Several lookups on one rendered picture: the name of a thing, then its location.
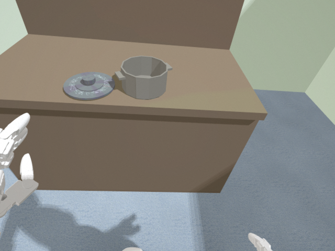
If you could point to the robot right hand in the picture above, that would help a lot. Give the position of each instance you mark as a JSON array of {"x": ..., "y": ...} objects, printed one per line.
[{"x": 259, "y": 243}]

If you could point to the lid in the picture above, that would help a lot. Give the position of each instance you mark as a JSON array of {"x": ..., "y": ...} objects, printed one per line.
[{"x": 75, "y": 88}]

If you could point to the table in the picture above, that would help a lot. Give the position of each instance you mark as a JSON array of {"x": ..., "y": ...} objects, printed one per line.
[{"x": 187, "y": 140}]

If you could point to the pot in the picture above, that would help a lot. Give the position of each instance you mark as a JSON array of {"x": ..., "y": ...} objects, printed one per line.
[{"x": 143, "y": 77}]

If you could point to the robot left hand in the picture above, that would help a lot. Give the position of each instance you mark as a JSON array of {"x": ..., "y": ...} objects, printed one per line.
[{"x": 10, "y": 138}]

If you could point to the knob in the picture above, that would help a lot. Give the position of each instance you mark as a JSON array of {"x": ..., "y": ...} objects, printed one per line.
[{"x": 88, "y": 79}]

